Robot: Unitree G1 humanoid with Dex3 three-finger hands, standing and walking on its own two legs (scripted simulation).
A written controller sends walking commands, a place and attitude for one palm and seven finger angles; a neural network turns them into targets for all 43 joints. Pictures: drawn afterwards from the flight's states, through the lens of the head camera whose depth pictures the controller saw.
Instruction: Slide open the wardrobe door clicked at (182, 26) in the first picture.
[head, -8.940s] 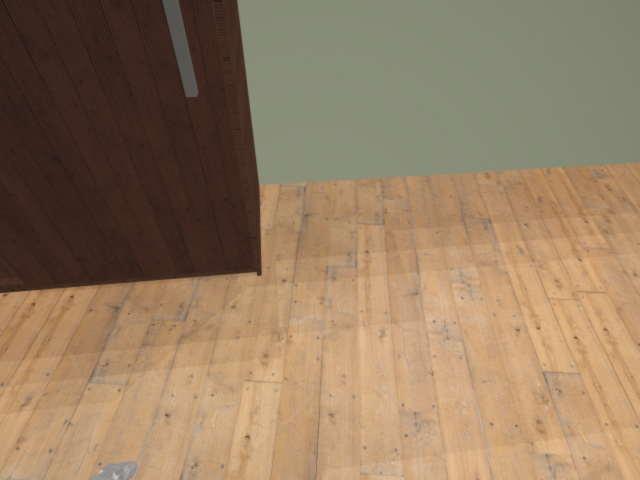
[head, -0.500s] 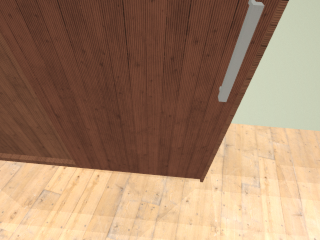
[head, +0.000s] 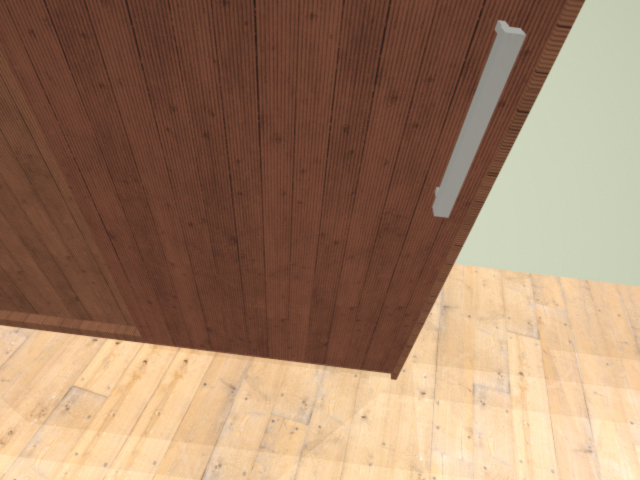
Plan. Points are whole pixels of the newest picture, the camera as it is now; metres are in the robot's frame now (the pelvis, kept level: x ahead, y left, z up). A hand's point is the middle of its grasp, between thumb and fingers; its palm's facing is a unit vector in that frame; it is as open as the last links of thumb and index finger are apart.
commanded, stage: look again from close up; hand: right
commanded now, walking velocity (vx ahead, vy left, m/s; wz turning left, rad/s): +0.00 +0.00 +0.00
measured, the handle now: (467, 130) +0.60 -0.18 +0.18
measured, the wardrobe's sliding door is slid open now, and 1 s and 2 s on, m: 0.00 0.00 0.00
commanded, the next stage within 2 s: shuffle to correct the standing spot in 1.32 s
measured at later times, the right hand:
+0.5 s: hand out of the picture +0.01 -0.16 -0.17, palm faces +0.05 +0.98 -0.21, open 7.4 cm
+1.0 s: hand out of the picture +0.02 -0.17 -0.17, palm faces +0.05 +0.98 -0.21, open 7.4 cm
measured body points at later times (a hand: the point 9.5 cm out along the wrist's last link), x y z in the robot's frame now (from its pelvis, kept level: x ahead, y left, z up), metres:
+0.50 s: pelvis +0.00 +0.02 +0.00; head +0.00 +0.03 +0.45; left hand +0.00 +0.24 -0.16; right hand +0.01 -0.22 -0.15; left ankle +0.06 +0.10 -0.74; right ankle -0.03 -0.12 -0.74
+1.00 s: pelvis +0.01 +0.02 +0.00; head +0.01 +0.02 +0.45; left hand -0.01 +0.24 -0.16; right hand +0.02 -0.22 -0.15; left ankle +0.06 +0.10 -0.74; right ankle -0.03 -0.12 -0.74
